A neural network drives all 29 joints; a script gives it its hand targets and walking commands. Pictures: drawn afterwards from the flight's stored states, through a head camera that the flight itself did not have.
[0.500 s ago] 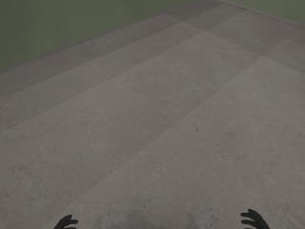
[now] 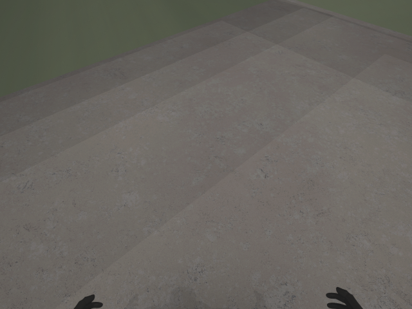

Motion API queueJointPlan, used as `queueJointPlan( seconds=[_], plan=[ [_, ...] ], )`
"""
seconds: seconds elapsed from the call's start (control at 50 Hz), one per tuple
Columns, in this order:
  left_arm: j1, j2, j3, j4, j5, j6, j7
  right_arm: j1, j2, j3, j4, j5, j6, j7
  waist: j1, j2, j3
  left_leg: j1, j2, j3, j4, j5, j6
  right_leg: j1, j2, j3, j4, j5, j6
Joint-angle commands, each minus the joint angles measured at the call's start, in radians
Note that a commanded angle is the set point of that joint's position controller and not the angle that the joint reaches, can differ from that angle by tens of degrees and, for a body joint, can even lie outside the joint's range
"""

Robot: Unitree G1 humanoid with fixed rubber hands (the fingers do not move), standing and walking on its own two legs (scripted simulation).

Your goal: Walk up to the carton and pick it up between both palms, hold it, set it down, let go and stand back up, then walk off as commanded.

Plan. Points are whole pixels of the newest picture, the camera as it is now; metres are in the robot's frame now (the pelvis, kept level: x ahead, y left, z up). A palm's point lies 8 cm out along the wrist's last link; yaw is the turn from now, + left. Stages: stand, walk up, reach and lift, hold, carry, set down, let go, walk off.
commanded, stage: stand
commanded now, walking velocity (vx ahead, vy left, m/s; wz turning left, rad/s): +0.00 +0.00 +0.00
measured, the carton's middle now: out of the picture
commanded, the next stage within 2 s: walk up in 0.58 s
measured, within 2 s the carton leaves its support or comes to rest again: neither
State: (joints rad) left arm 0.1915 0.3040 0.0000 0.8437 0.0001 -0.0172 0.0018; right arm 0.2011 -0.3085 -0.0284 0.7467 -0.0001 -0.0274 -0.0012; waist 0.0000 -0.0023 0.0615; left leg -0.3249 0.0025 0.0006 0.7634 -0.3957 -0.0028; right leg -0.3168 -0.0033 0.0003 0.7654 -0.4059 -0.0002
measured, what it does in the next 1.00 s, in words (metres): stands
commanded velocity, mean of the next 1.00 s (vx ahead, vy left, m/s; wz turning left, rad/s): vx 0.00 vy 0.00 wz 0.00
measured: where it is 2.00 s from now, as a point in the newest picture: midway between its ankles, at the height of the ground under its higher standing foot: outside the picture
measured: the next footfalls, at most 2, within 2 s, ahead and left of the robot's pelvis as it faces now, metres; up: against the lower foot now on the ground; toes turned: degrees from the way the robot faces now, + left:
left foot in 1.22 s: +0.08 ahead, +0.01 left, +0.00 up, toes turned -14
right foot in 1.54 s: -0.01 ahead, -0.30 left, +0.00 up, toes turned -35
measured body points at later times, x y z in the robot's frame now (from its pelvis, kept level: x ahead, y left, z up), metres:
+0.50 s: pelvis -0.01 +0.00 +0.01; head -0.01 +0.00 +0.46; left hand +0.09 +0.28 -0.11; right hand +0.11 -0.28 -0.10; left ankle +0.01 +0.12 -0.71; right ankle +0.00 -0.12 -0.71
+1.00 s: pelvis -0.03 -0.03 +0.00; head -0.02 -0.05 +0.45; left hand +0.14 +0.24 -0.10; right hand +0.01 -0.38 -0.10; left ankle +0.01 +0.12 -0.71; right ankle +0.01 -0.16 -0.70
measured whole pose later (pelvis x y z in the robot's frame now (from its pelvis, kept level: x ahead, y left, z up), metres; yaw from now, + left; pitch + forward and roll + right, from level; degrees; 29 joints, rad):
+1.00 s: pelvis -0.03 -0.03 +0.00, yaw -13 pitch +0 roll +3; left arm 0.20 0.41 0.00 0.82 0.02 0.05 -0.14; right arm 0.19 -0.41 -0.09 0.84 0.00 -0.06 -0.01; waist 0.00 -0.03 0.02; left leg -0.32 0.11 0.20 0.68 -0.34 0.00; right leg -0.51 -0.07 0.02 0.81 -0.33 0.00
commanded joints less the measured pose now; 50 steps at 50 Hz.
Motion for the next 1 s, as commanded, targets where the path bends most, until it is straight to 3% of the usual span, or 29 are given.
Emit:
queueJointPlan(
  seconds=[0.0,0.04,0.1,0.12,0.2,0.24,0.26,0.28,0.36,0.38,0.4,0.42,0.48,0.5,0.58,0.6,0.62,0.64,0.66,0.74,0.76,0.78,0.8,0.82,0.84,0.9,0.94,0.96,0.98],
  plan=[
    [-0.095,0.252,0.070,-0.038,0.019,-0.039,0.009,-0.046,-0.235,-0.067,0.004,-0.009,-0.022,-0.023,-0.007,-0.036,-0.081,0.089,0.109,-0.109,-0.179,0.329,0.089,0.012,-0.093,0.104,-0.188,0.325,-0.080],
    [-0.090,0.235,0.066,-0.042,0.010,-0.038,0.009,-0.054,-0.225,-0.059,0.001,-0.007,-0.023,-0.016,0.007,-0.035,-0.087,0.046,0.107,-0.121,-0.182,0.303,0.094,0.030,-0.100,0.116,-0.211,0.301,-0.079],
    [-0.123,0.249,0.059,-0.028,0.018,-0.045,0.004,-0.025,-0.225,-0.056,0.021,-0.011,-0.016,-0.015,-0.024,-0.101,-0.069,0.065,0.082,-0.069,-0.176,0.216,0.074,-0.003,-0.119,0.164,-0.265,0.245,-0.088],
    [-0.118,0.234,0.058,-0.030,0.018,-0.043,0.008,-0.051,-0.223,-0.059,0.023,-0.019,-0.019,-0.009,-0.018,-0.052,-0.085,0.080,0.085,-0.079,-0.174,0.232,0.077,-0.006,-0.124,0.180,-0.244,0.244,-0.089],
    [-0.119,0.270,0.068,-0.028,0.019,-0.036,0.017,-0.042,-0.202,-0.047,0.029,-0.014,-0.027,-0.011,-0.008,-0.085,-0.094,0.080,0.085,-0.077,-0.186,0.320,0.070,0.018,-0.105,0.120,-0.227,0.297,-0.075],
    [-0.070,0.237,0.059,-0.013,0.004,-0.042,0.007,-0.051,-0.239,-0.057,0.046,-0.007,-0.031,-0.012,0.013,-0.017,-0.115,0.066,0.096,-0.104,-0.192,0.275,0.083,0.051,-0.097,0.128,-0.224,0.286,-0.078],
    [-0.109,0.236,0.062,-0.024,0.011,-0.047,0.004,-0.055,-0.227,-0.058,0.037,-0.009,-0.026,-0.012,-0.016,-0.064,-0.113,0.076,0.090,-0.088,-0.196,0.260,0.070,0.039,-0.107,0.122,-0.233,0.284,-0.079],
    [-0.101,0.247,0.059,-0.013,0.015,-0.036,0.007,-0.036,-0.216,-0.058,0.052,-0.012,-0.026,-0.011,-0.012,-0.094,-0.095,0.066,0.096,-0.104,-0.198,0.246,0.076,0.040,-0.110,0.132,-0.249,0.269,-0.085],
    [-0.100,0.228,0.050,-0.013,0.010,-0.039,0.013,-0.030,-0.206,-0.046,0.058,-0.007,-0.028,-0.008,-0.015,-0.062,-0.102,0.079,0.084,-0.093,-0.211,0.253,0.073,0.028,-0.109,0.135,-0.266,0.264,-0.077],
    [-0.103,0.231,0.055,-0.014,0.011,-0.045,0.007,-0.056,-0.195,-0.039,0.057,-0.005,-0.032,-0.004,0.003,-0.073,-0.093,0.067,0.095,-0.087,-0.215,0.275,0.077,0.032,-0.111,0.129,-0.258,0.277,-0.074],
    [-0.107,0.233,0.058,-0.006,0.008,-0.041,0.007,-0.057,-0.199,-0.042,0.062,-0.007,-0.036,-0.006,0.001,-0.026,-0.119,0.060,0.098,-0.100,-0.228,0.267,0.083,0.070,-0.103,0.130,-0.245,0.281,-0.073],
    [-0.107,0.234,0.060,-0.005,0.010,-0.044,0.002,-0.075,-0.216,-0.047,0.056,-0.016,-0.036,-0.003,0.002,-0.070,-0.114,0.055,0.096,-0.092,-0.225,0.289,0.073,0.064,-0.105,0.120,-0.245,0.304,-0.068],
    [-0.085,0.225,0.050,0.017,0.006,-0.040,0.005,-0.053,-0.222,-0.049,0.070,-0.007,-0.036,-0.006,-0.002,-0.047,-0.123,0.112,0.101,-0.093,-0.230,0.356,0.070,0.049,-0.102,0.111,-0.244,0.331,-0.064],
    [-0.081,0.213,0.055,0.018,0.010,-0.037,0.007,-0.056,-0.240,-0.058,0.077,-0.007,-0.034,-0.008,0.019,-0.052,-0.105,0.068,0.103,-0.096,-0.230,0.336,0.076,0.077,-0.099,0.092,-0.247,0.334,-0.064],
    [-0.099,0.232,0.049,0.022,0.010,-0.039,0.002,-0.078,-0.211,-0.044,0.076,-0.014,-0.026,-0.007,0.001,-0.072,-0.123,0.086,0.098,-0.081,-0.236,0.266,0.067,0.055,-0.118,0.126,-0.289,0.299,-0.062],
    [-0.102,0.235,0.055,0.021,0.020,-0.035,0.003,-0.065,-0.223,-0.049,0.077,-0.013,-0.025,-0.008,-0.007,-0.111,-0.081,0.047,0.103,-0.100,-0.263,0.195,0.068,0.066,-0.108,0.120,-0.309,0.229,-0.060],
    [-0.120,0.245,0.062,0.025,0.011,-0.032,0.002,-0.070,-0.230,-0.054,0.090,-0.010,-0.025,-0.010,0.004,-0.064,-0.094,0.073,0.102,-0.104,-0.284,0.197,0.069,0.045,-0.110,0.126,-0.309,0.201,-0.064],
    [-0.103,0.220,0.049,0.047,0.019,-0.034,0.005,-0.054,-0.225,-0.047,0.093,-0.010,-0.024,-0.010,-0.010,-0.091,-0.096,0.094,0.098,-0.088,-0.265,0.203,0.066,0.024,-0.119,0.153,-0.315,0.190,-0.069],
    [-0.096,0.240,0.056,0.038,0.010,-0.035,0.006,-0.052,-0.190,-0.036,0.101,-0.016,-0.030,-0.006,-0.006,-0.039,-0.098,0.092,0.104,-0.103,-0.289,0.186,0.074,0.041,-0.125,0.149,-0.327,0.177,-0.063],
    [-0.091,0.202,0.046,0.057,0.020,-0.039,0.002,-0.046,-0.182,-0.034,0.106,-0.011,-0.043,-0.004,0.002,-0.046,-0.126,0.079,0.113,-0.116,-0.314,0.264,0.071,0.106,-0.102,0.103,-0.297,0.252,-0.054],
    [-0.110,0.279,0.109,-0.128,0.084,0.015,-0.058,0.027,-0.344,-0.117,0.052,-0.036,-0.037,-0.030,-0.040,-0.070,-0.098,0.320,0.172,-0.056,-0.246,0.123,0.117,-0.272,-0.034,0.198,-0.201,0.348,-0.103],
    [-0.170,0.242,0.099,-0.169,0.093,0.030,-0.088,0.141,-0.391,-0.139,0.072,-0.027,-0.038,-0.046,-0.098,0.033,-0.138,0.456,0.355,-0.216,-0.369,0.144,0.191,-0.446,0.012,0.080,-0.021,0.251,-0.061],
    [-0.182,0.236,0.109,-0.193,0.110,0.039,-0.094,0.146,-0.431,-0.158,0.039,-0.023,-0.043,-0.047,-0.093,0.111,-0.074,0.398,0.554,-0.344,-0.450,0.220,0.272,-0.542,-0.046,0.050,0.124,-0.061,-0.016],
    [-0.201,0.274,0.114,-0.199,0.115,0.049,-0.097,0.131,-0.444,-0.165,0.021,-0.021,-0.053,-0.051,-0.102,-0.002,-0.109,0.353,0.606,-0.377,-0.462,0.191,0.323,-0.513,-0.103,0.087,0.205,-0.072,-0.009],
    [-0.168,0.306,0.126,-0.185,0.109,0.049,-0.106,0.111,-0.430,-0.167,0.015,-0.022,-0.060,-0.053,-0.077,-0.057,-0.100,0.292,0.581,-0.305,-0.469,0.140,0.306,-0.457,-0.137,0.116,0.240,-0.039,0.007],
    [-0.098,0.329,0.150,-0.165,0.079,0.054,-0.156,-0.043,-0.423,-0.171,-0.001,-0.044,-0.071,-0.053,0.007,0.042,-0.124,0.174,0.515,-0.123,-0.441,0.069,0.245,-0.301,-0.211,0.154,0.160,-0.022,0.006],
    [-0.005,0.330,0.155,-0.135,0.080,0.045,-0.162,-0.108,-0.408,-0.159,-0.010,-0.047,-0.072,-0.042,0.050,0.026,-0.145,0.009,0.459,0.016,-0.366,0.072,0.201,-0.086,-0.173,0.065,0.029,0.023,-0.011],
    [0.085,0.348,0.172,-0.113,0.074,0.042,-0.163,-0.171,-0.412,-0.161,-0.013,-0.047,-0.070,-0.035,0.117,0.049,-0.192,-0.120,0.382,0.109,-0.258,0.031,0.142,0.137,-0.158,0.058,-0.048,0.055,-0.033],
    [0.232,0.370,0.181,-0.049,0.078,0.044,-0.157,-0.158,-0.362,-0.145,0.007,-0.055,-0.057,-0.033,0.177,-0.094,-0.234,-0.246,0.263,0.198,-0.025,-0.081,0.092,0.328,-0.088,0.078,-0.126,0.045,-0.075]
  ],
)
